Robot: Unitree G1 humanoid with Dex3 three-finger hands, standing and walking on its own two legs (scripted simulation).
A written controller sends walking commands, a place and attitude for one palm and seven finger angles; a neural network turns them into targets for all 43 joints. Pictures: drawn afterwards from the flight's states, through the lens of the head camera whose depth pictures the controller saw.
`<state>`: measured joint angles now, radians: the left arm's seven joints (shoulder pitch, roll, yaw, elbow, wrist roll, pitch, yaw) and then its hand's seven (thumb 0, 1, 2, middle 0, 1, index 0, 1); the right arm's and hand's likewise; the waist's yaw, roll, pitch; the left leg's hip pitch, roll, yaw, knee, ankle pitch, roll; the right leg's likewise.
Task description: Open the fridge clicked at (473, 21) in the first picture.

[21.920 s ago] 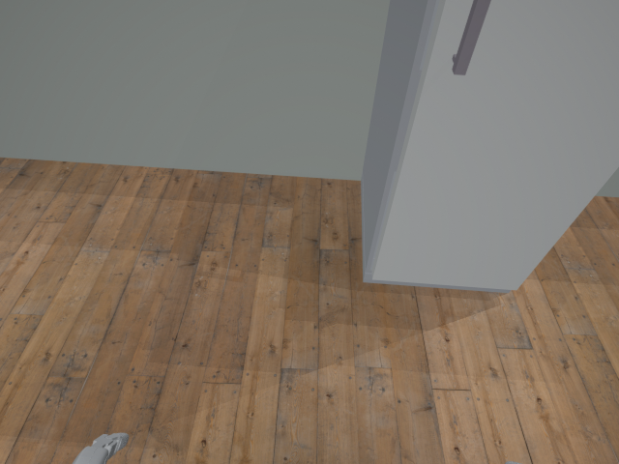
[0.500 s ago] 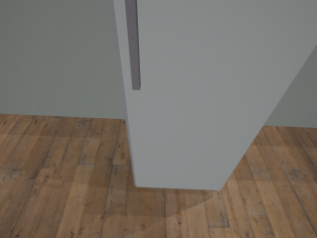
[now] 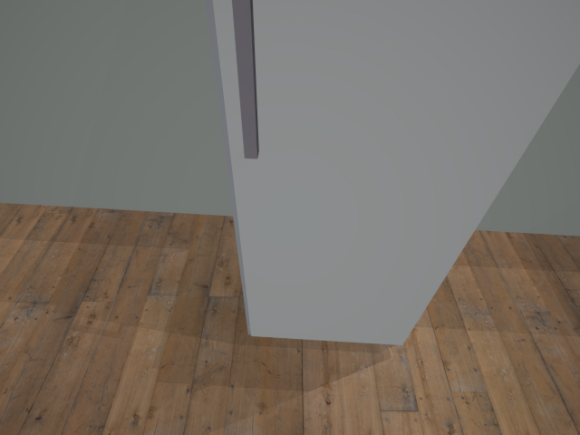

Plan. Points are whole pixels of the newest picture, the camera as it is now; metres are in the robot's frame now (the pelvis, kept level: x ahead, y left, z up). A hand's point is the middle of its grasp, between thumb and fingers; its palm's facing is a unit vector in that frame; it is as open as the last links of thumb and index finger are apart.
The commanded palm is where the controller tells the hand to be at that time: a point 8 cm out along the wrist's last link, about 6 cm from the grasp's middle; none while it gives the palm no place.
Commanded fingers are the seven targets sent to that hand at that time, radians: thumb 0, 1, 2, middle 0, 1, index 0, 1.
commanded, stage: come to a stop and stand still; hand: left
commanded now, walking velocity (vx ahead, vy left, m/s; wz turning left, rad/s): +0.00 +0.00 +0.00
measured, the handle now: (248, 60) +0.54 +0.10 +0.27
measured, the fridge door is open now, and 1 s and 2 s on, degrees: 0 0 0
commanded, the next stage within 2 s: look again from close up in 0.24 s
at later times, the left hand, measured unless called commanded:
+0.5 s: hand out of the picture +0.03 +0.20 -0.20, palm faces -0.03 -0.98 -0.21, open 7.4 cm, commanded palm none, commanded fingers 0.00 0.90 0.90 -0.20 -0.30 -0.20 -0.30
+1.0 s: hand out of the picture +0.00 +0.21 -0.19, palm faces -0.02 -0.98 -0.19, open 7.4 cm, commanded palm none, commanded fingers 0.00 0.90 0.90 -0.20 -0.30 -0.20 -0.30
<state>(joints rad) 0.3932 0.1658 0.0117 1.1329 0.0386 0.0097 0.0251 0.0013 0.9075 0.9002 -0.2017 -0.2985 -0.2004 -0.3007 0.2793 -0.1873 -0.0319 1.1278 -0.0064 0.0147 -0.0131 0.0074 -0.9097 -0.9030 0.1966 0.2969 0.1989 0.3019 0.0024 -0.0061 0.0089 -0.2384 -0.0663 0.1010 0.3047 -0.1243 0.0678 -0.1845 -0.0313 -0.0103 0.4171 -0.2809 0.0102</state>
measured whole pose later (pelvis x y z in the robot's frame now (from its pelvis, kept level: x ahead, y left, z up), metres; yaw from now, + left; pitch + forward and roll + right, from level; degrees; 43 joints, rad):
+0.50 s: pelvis +0.00 +0.02 -0.02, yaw +0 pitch -2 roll -3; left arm 0.28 0.18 0.00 1.05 0.03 0.00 0.03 0.00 0.91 0.90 -0.20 -0.30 -0.20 -0.30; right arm 0.32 -0.20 -0.02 1.02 -0.02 0.01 -0.01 0.01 -0.91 -0.90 0.19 0.30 0.20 0.30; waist -0.05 0.02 0.01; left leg -0.37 -0.04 0.11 0.58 -0.19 0.12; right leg -0.25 -0.03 -0.04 0.59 -0.33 0.00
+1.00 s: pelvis +0.02 +0.04 -0.01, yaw -1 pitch +0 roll +0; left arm 0.36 0.17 0.00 1.05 0.03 0.02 0.04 0.00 0.91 0.90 -0.20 -0.30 -0.20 -0.30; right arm 0.28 -0.19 -0.01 1.04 -0.01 -0.01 -0.02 0.01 -0.91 -0.90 0.20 0.30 0.20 0.30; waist 0.00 -0.03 0.00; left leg -0.28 -0.11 0.15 0.36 -0.11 0.13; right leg -0.23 -0.03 -0.01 0.56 -0.37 -0.03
